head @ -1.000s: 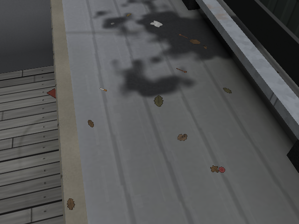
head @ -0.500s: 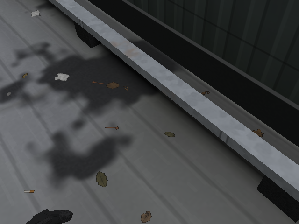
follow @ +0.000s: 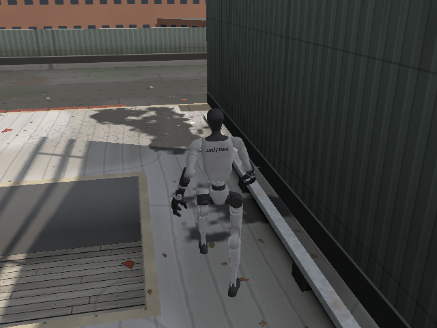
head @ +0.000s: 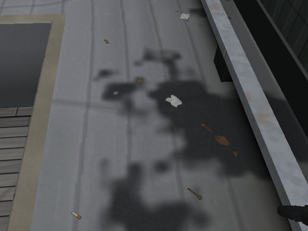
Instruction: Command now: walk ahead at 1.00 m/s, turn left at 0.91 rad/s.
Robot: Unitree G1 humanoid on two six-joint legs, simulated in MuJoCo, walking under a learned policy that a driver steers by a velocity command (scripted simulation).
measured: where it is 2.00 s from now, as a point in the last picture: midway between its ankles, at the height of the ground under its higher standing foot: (167, 219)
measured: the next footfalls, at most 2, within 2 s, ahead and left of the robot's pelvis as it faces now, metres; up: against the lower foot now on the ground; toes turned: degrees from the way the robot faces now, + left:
left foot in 0.08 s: +0.30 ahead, +0.09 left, +0.00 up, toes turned +10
right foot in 0.50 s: +0.58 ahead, +0.01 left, +0.00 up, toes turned +38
